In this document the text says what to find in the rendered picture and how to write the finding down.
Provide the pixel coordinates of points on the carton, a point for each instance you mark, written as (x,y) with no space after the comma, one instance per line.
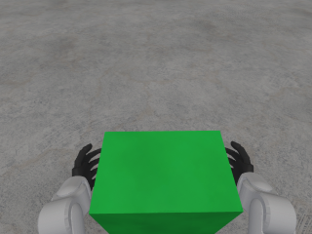
(164,182)

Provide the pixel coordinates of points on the robot right forearm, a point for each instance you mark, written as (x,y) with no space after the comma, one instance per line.
(269,213)

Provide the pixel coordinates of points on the robot left forearm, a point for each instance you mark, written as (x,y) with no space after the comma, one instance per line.
(65,213)

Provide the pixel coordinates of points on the right robot hand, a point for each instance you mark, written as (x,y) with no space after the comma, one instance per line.
(242,163)

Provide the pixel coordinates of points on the left robot hand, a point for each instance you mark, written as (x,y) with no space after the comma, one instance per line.
(82,164)

